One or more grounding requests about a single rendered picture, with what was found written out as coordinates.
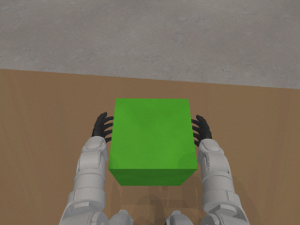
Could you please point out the right robot forearm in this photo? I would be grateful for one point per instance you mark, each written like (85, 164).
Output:
(217, 182)

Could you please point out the robot right hand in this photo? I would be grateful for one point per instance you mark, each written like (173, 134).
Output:
(203, 129)

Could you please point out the robot right upper arm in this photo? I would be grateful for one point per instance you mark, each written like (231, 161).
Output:
(215, 218)

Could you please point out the robot left upper arm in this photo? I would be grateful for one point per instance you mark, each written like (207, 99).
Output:
(94, 217)

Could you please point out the left robot forearm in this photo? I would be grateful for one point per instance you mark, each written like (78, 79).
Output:
(89, 181)

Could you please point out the robot right shin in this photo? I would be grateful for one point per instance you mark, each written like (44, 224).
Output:
(175, 212)

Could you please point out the robot left hand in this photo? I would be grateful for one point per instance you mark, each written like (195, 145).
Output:
(99, 127)

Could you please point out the robot left thigh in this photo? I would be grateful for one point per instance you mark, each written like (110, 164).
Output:
(121, 219)

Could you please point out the carton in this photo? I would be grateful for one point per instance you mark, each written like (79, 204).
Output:
(152, 142)

